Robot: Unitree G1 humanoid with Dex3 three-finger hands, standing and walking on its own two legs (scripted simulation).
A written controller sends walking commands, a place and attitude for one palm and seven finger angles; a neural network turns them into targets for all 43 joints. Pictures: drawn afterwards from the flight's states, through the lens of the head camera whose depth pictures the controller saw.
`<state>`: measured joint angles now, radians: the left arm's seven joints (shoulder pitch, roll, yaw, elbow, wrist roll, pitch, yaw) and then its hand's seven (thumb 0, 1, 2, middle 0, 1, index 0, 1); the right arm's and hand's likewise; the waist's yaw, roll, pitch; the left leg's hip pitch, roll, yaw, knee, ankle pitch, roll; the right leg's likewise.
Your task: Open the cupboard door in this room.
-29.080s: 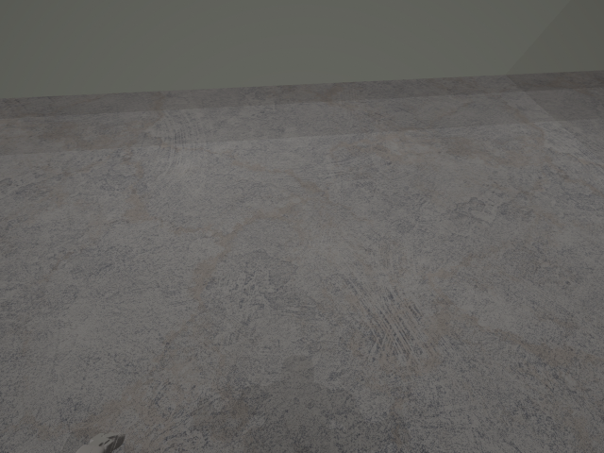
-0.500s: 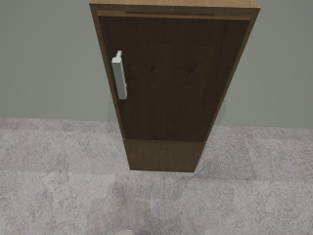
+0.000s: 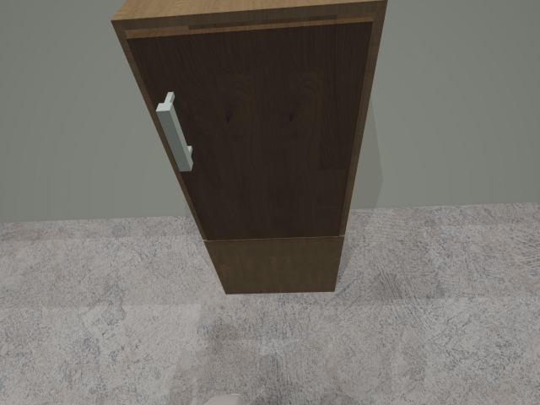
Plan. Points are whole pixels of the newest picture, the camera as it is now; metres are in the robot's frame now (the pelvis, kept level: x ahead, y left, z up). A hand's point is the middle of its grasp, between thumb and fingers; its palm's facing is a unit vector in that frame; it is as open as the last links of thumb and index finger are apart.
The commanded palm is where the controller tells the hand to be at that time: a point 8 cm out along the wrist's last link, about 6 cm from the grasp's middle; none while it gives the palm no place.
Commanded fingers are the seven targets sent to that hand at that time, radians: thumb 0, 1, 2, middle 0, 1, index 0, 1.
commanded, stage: come to a stop and stand still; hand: left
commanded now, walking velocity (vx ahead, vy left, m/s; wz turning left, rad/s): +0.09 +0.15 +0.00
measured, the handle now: (178, 132) +0.56 +0.22 +0.09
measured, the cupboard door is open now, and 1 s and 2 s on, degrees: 0 0 0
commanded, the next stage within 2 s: look again from close up in 0.52 s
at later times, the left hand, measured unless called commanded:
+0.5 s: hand out of the picture -0.02 +0.20 -0.17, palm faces +0.06 -0.98 -0.19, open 7.4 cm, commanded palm none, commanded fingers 0.00 0.90 0.90 -0.20 -0.30 -0.20 -0.30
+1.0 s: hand out of the picture +0.03 +0.24 -0.15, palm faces +0.06 -0.96 -0.29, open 7.4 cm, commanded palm none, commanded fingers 0.00 0.90 0.90 -0.20 -0.30 -0.20 -0.30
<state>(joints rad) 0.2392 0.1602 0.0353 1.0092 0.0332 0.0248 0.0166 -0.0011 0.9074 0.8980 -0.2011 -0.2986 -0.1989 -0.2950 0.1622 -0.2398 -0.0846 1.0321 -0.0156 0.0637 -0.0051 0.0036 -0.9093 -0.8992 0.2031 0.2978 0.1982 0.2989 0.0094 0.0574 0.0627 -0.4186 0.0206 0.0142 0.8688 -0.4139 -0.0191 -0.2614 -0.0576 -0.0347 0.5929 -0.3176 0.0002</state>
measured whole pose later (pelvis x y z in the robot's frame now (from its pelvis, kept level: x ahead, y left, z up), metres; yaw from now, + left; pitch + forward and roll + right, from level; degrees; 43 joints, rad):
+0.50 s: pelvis -0.02 +0.03 +0.01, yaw +1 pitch -2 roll +0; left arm 0.26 0.16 0.01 1.13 0.02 0.02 0.02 0.00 0.91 0.90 -0.20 -0.30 -0.20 -0.29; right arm 0.26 -0.15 -0.02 1.12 -0.01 -0.01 -0.03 0.01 -0.94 -0.90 0.21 0.30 0.20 0.30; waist 0.02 -0.01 0.04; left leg -0.11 0.00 0.05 0.41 -0.27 0.01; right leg -0.19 -0.08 -0.05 0.43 -0.21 0.04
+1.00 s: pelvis -0.04 +0.02 +0.00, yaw +2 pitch -4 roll +0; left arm 0.23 0.25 0.02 1.00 0.02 0.00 0.02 0.00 0.91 0.90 -0.20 -0.30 -0.20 -0.30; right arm 0.22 -0.26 -0.03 1.00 -0.02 -0.01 -0.02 0.01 -0.91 -0.90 0.20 0.30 0.20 0.30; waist 0.00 0.01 -0.02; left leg -0.15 0.01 0.04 0.53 -0.31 0.00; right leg -0.22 -0.06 -0.06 0.52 -0.23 0.02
